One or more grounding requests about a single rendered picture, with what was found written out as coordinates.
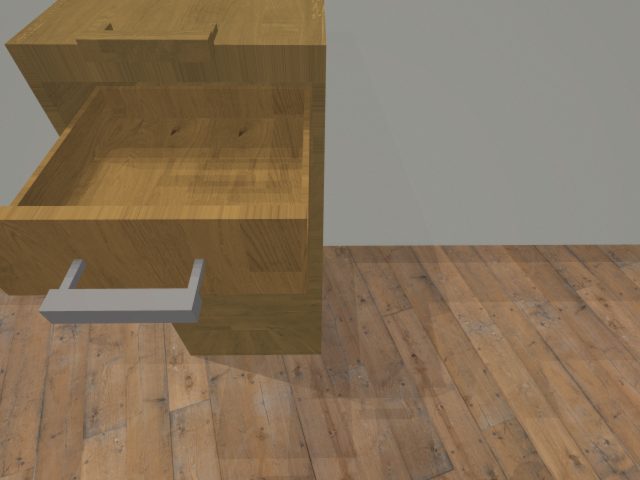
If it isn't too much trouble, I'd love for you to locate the handle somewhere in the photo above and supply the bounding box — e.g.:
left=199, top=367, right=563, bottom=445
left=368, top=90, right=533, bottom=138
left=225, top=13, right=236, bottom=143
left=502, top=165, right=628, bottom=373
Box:
left=38, top=259, right=205, bottom=324
left=75, top=30, right=216, bottom=62

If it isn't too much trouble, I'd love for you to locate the drawer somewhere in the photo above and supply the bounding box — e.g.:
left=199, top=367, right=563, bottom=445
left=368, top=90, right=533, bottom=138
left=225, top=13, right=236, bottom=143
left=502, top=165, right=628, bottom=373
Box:
left=0, top=86, right=311, bottom=296

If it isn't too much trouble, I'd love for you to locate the cabinet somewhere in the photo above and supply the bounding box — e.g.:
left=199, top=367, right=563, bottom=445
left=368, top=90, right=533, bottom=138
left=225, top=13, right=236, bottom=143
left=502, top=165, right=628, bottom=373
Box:
left=4, top=0, right=326, bottom=356

